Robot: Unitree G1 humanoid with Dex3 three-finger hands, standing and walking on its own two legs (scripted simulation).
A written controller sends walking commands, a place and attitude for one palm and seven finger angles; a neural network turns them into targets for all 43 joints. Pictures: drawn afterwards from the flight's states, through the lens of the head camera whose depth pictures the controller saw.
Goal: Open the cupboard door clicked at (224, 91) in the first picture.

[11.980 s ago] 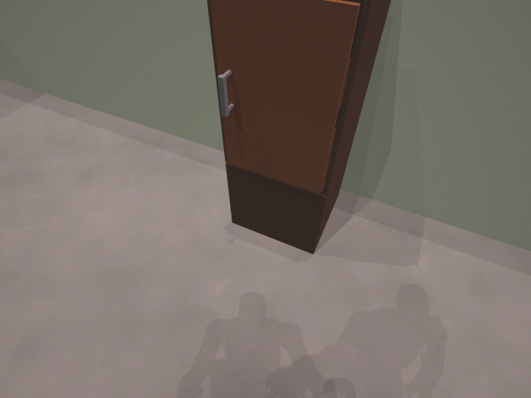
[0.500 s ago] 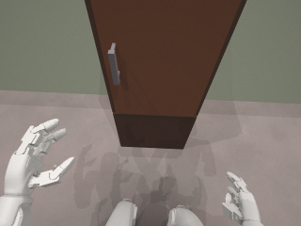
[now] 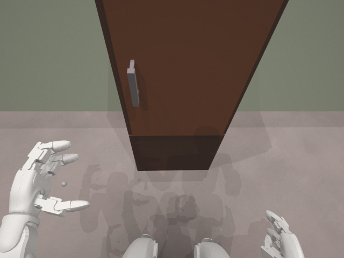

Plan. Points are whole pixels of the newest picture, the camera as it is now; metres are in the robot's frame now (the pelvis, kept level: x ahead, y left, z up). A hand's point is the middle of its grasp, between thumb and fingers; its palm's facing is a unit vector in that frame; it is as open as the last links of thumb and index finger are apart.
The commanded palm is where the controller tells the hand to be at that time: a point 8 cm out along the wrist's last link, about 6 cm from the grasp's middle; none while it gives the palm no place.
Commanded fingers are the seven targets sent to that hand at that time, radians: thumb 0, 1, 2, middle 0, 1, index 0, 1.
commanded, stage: raise the hand with hooked fingers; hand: left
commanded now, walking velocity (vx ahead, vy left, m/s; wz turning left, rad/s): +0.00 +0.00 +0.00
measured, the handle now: (134, 84) +0.54 +0.15 +0.05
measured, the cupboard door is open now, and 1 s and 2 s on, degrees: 0 0 0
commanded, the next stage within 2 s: move the hooked fingers beside the handle in 0.96 s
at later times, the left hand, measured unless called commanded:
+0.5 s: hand (42, 157) +0.29 +0.29 +0.07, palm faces +0.13 -0.99 -0.04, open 14.0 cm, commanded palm +0.26 +0.33 +0.07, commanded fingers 0.00 -0.50 0.30 -0.30 -1.20 -0.30 -1.20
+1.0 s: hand (57, 157) +0.30 +0.26 +0.07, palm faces +0.13 -0.99 -0.02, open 14.0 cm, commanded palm +0.27 +0.31 +0.07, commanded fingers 0.00 -0.50 0.30 -0.30 -1.20 -0.30 -1.20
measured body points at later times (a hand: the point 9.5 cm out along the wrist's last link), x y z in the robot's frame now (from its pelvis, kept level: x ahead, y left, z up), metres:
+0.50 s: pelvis +0.00 +0.01 +0.01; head +0.07 +0.02 +0.46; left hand +0.28 +0.34 +0.08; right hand +0.15 -0.24 -0.07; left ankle +0.01 +0.09 -0.66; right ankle +0.02 -0.11 -0.66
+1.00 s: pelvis +0.01 -0.01 +0.02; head +0.07 +0.00 +0.46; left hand +0.29 +0.31 +0.07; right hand +0.16 -0.26 -0.07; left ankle +0.01 +0.09 -0.66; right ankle +0.02 -0.11 -0.66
